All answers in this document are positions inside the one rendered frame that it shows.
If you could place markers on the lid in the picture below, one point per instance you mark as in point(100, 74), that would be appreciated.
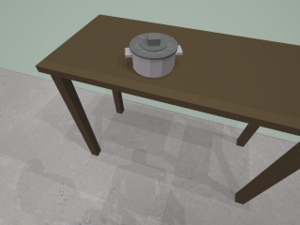
point(139, 46)

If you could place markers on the knob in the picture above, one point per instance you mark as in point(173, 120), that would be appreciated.
point(153, 39)

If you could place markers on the table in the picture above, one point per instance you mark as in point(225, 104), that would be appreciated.
point(250, 80)

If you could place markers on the pot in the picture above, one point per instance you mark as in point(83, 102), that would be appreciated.
point(153, 68)

